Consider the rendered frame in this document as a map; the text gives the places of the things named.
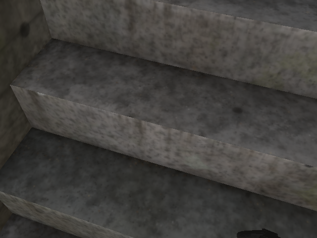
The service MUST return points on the robot right hand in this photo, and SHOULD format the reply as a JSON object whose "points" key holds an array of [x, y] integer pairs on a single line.
{"points": [[264, 233]]}

